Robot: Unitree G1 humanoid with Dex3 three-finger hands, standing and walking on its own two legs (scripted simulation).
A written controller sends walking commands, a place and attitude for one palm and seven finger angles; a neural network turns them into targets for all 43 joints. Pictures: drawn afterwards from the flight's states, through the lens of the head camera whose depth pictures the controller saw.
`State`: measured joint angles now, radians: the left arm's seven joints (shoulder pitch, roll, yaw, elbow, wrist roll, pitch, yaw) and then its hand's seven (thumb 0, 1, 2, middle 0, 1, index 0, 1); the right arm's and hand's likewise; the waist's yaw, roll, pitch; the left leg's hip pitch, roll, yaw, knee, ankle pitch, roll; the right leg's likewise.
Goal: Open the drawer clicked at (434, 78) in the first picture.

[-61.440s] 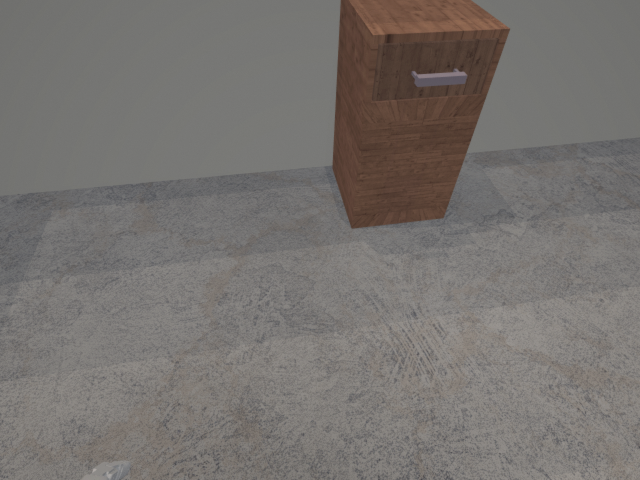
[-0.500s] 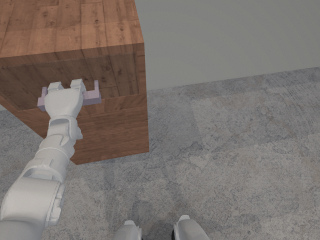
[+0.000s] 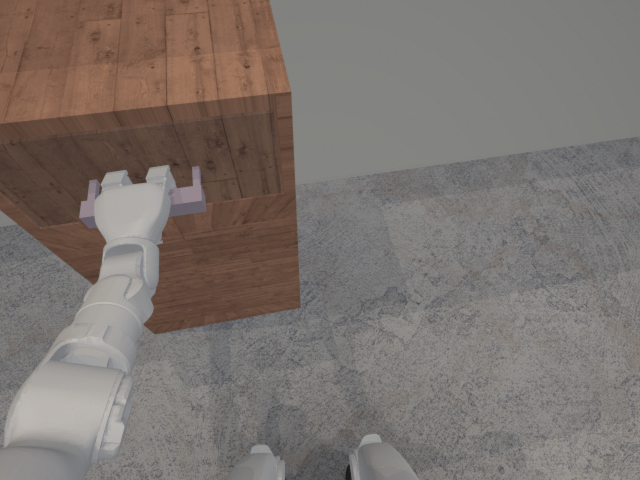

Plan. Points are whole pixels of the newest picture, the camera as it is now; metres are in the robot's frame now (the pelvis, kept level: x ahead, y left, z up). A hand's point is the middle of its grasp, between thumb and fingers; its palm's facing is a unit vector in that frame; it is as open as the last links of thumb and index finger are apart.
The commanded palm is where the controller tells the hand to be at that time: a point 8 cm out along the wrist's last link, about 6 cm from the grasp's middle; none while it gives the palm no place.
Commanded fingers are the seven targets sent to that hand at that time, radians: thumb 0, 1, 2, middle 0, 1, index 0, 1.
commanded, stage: close the thumb around the handle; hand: left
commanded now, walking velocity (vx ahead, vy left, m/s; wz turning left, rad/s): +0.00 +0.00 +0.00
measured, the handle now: (145, 193) +0.51 +0.23 -0.01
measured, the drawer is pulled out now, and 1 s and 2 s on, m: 0.00 0.02 0.10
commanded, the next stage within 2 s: pull the drawer open in 0.02 s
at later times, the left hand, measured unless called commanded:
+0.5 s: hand (151, 235) +0.45 +0.22 -0.02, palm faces -0.05 -0.06 -1.00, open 6.1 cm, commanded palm +0.40 +0.22 +0.03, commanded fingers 0.00 0.90 0.90 -0.40 -1.35 -0.40 -1.35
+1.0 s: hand (149, 241) +0.44 +0.22 -0.02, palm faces -0.06 -0.04 -1.00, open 6.1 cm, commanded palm +0.40 +0.21 +0.03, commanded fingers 0.00 0.90 0.90 -0.40 -1.35 -0.40 -1.35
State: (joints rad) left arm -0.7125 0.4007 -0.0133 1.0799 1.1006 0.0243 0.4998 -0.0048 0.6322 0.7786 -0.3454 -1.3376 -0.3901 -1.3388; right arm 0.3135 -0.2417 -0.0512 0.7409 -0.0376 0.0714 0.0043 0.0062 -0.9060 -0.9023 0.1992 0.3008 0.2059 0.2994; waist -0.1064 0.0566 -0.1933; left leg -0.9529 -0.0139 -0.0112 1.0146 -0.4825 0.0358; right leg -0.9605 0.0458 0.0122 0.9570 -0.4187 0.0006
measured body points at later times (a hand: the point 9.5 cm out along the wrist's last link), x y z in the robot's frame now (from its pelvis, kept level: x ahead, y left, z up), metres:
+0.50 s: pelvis +0.02 +0.00 +0.01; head +0.12 +0.00 +0.45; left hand +0.44 +0.22 +0.03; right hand +0.05 -0.26 -0.12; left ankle -0.01 +0.10 -0.67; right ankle +0.01 -0.12 -0.67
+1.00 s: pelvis +0.01 +0.00 +0.01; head +0.11 +0.00 +0.45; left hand +0.43 +0.22 +0.03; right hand +0.08 -0.26 -0.13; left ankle -0.01 +0.10 -0.67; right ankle +0.01 -0.12 -0.67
